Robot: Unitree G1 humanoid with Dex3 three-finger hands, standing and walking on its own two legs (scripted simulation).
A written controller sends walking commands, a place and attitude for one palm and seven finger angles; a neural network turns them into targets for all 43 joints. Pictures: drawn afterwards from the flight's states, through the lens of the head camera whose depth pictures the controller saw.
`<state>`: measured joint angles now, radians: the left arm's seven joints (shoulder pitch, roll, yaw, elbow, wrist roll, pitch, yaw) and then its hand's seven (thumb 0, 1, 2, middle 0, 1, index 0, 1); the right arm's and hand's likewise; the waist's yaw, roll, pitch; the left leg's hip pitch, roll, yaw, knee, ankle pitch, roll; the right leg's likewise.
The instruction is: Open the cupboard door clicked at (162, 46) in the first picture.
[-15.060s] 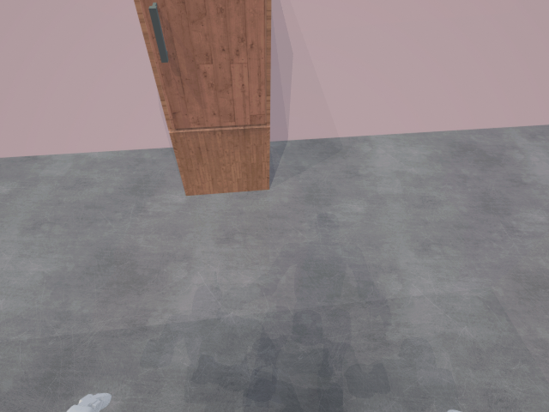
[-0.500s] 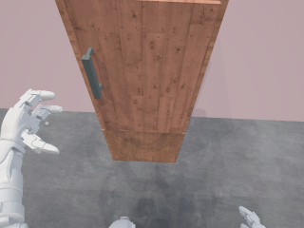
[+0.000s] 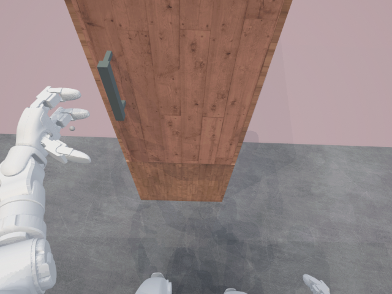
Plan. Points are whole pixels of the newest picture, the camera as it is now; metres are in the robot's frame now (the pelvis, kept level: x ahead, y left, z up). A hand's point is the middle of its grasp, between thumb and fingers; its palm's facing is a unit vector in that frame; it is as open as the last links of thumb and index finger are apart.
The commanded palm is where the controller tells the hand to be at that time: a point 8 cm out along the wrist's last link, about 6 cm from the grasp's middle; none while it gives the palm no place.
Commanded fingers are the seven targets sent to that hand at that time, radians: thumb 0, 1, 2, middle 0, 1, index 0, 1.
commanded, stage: move the hooked fingers beside the handle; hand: left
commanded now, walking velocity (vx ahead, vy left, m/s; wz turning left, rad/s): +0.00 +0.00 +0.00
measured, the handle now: (114, 88) +0.55 +0.20 +0.08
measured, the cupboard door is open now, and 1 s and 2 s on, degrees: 0 0 0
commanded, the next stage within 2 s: slide the fingers in behind the handle in 1.92 s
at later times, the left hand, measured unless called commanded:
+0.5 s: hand (79, 106) +0.47 +0.26 +0.10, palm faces +0.00 -1.00 +0.00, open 14.0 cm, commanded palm +0.46 +0.30 +0.08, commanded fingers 0.00 -0.50 0.30 -0.30 -1.20 -0.30 -1.20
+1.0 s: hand (76, 103) +0.48 +0.27 +0.09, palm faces +0.00 -1.00 +0.00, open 14.0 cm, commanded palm +0.46 +0.30 +0.08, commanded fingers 0.00 -0.50 0.30 -0.30 -1.20 -0.30 -1.20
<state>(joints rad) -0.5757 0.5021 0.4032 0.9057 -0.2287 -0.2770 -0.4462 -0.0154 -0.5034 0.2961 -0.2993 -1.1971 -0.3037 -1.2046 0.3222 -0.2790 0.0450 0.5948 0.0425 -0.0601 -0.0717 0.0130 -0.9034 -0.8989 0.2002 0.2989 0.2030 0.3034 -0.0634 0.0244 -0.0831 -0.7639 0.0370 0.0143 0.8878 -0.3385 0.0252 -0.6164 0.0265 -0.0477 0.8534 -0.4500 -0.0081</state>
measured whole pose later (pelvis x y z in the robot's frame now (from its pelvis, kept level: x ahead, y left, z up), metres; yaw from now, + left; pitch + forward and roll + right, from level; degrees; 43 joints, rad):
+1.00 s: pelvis +0.01 +0.01 -0.01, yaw -2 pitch +19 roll -4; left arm -0.81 0.66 0.48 1.15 -0.16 -0.33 -0.47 -0.02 -0.50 0.30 -0.30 -1.20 -0.30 -1.20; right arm 0.40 -0.28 0.03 0.62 0.03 0.08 -0.05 0.01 -0.90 -0.90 0.20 0.30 0.20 0.30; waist -0.13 0.03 -0.11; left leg -0.93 0.07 0.01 0.99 -0.39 0.03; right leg -0.76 0.06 -0.05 0.91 -0.48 0.00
